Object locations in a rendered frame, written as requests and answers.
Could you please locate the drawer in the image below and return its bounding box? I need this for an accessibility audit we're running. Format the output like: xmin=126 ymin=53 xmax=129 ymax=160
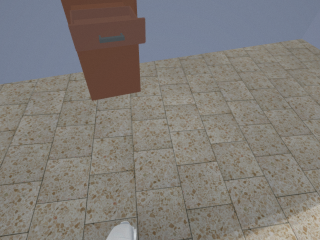
xmin=68 ymin=6 xmax=146 ymax=52

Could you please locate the left robot shin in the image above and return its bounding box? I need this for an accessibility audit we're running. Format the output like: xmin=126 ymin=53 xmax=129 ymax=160
xmin=120 ymin=221 xmax=130 ymax=225

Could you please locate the left robot thigh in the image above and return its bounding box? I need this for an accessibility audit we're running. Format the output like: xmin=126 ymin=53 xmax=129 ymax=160
xmin=106 ymin=224 xmax=137 ymax=240

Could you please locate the handle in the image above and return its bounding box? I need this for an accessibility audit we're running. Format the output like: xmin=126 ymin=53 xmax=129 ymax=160
xmin=99 ymin=33 xmax=125 ymax=43

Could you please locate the cabinet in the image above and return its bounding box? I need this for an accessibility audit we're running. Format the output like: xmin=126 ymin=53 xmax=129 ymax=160
xmin=61 ymin=0 xmax=141 ymax=101

